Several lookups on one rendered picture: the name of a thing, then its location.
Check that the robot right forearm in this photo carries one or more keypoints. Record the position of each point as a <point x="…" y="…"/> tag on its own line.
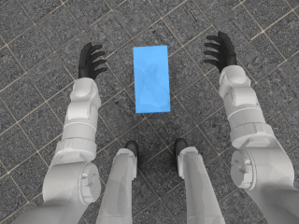
<point x="243" y="111"/>

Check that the left robot hand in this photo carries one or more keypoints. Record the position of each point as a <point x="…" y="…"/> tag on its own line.
<point x="86" y="66"/>

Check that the carton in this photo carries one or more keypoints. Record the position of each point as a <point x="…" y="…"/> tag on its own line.
<point x="151" y="73"/>

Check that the right robot shin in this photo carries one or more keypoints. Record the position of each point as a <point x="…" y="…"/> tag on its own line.
<point x="190" y="149"/>

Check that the right robot hand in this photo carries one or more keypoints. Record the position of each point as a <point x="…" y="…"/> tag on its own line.
<point x="226" y="52"/>

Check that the robot left thigh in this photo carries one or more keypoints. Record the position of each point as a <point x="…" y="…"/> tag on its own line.
<point x="116" y="205"/>

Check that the robot left forearm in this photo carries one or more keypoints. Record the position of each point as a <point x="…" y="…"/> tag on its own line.
<point x="80" y="125"/>

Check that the robot left upper arm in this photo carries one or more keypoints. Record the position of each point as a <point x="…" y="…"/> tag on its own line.
<point x="68" y="190"/>

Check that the robot right upper arm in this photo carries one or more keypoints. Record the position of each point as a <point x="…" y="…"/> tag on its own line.
<point x="266" y="174"/>

